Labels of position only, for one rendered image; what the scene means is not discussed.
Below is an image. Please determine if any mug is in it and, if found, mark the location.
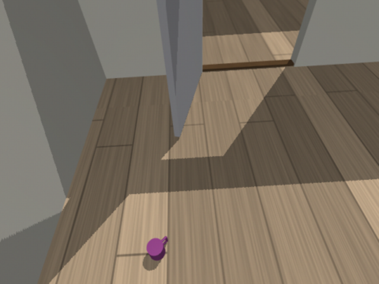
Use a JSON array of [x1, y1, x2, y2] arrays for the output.
[[146, 236, 168, 261]]

